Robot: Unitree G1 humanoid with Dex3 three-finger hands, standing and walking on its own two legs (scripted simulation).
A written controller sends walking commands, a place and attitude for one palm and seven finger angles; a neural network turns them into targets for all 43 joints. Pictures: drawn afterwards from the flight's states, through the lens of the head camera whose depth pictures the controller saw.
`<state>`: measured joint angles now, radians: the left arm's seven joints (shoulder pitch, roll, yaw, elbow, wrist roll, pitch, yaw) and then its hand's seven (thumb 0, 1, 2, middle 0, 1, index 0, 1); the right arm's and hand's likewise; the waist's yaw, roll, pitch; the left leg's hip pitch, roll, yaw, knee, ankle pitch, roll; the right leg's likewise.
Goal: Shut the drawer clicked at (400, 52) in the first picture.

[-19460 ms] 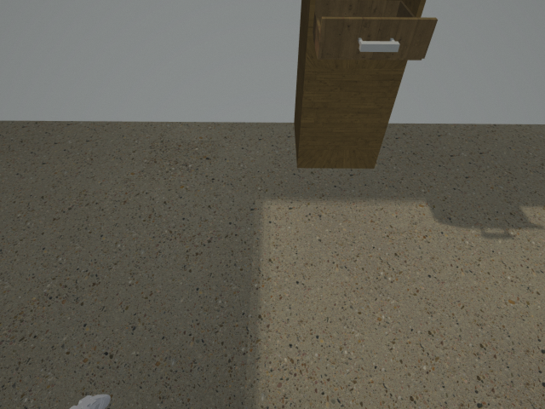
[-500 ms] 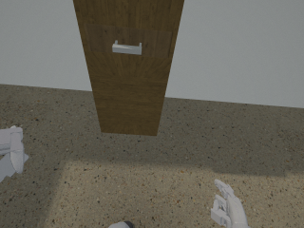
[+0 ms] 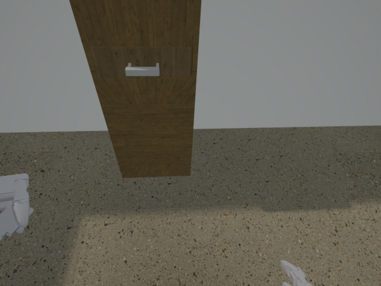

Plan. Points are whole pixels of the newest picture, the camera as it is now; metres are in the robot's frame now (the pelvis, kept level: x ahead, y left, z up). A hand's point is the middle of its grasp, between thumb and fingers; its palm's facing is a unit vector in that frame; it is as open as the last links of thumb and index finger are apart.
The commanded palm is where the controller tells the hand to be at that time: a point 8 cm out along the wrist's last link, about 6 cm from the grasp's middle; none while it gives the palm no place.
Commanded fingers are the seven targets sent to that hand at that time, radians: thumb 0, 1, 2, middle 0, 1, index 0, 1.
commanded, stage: stop stepping back and stand still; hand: left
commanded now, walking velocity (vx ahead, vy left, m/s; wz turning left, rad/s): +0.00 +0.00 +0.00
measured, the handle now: (143, 68) +0.88 +0.20 +0.02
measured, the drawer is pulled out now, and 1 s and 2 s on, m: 0.00 0.00 0.00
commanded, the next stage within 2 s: let the arm hang, fingers relaxed in 0.10 s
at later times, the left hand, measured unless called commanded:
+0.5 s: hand out of the picture +0.07 +0.21 -0.17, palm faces +0.06 -0.97 -0.22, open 3.1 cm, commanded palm none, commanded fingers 0.00 0.90 0.90 -0.76 -0.91 -0.76 -0.91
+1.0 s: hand out of the picture -0.02 +0.19 -0.16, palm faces +0.05 -0.98 -0.19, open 7.1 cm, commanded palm none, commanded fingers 0.00 0.90 0.90 -0.20 -0.30 -0.20 -0.30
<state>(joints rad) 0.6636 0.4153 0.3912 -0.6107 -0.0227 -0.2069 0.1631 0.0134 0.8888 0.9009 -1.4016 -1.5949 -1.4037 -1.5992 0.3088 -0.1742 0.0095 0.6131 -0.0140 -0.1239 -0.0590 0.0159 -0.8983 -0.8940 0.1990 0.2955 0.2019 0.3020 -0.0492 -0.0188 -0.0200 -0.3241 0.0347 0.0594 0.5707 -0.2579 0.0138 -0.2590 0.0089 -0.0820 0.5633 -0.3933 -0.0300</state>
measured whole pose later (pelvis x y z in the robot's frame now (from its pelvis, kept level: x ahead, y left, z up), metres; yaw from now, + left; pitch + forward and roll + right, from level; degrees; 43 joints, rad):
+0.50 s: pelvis +0.01 +0.02 +0.00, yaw +2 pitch -1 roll +0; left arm 0.27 0.21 0.04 0.87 0.03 0.05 0.04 0.01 0.90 0.90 -1.09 -1.36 -1.09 -1.29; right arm 0.18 -0.17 0.01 0.89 -0.03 0.01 -0.01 0.01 -0.90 -0.89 0.20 0.30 0.20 0.30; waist -0.01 -0.04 0.04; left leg -0.29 -0.01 0.00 0.55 -0.25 0.02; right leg -0.22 -0.02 -0.08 0.55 -0.30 -0.01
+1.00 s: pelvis +0.01 +0.03 +0.01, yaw +1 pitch -2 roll +0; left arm 0.31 0.13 0.00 1.17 0.01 0.01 0.03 0.00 0.91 0.90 -0.25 -0.37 -0.25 -0.37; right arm 0.33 -0.11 0.00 1.13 -0.02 0.02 -0.03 0.01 -0.91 -0.89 0.20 0.29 0.20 0.30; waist 0.00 0.02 0.05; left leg -0.21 -0.03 0.03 0.42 -0.17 0.04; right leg -0.17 -0.03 -0.05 0.43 -0.24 0.01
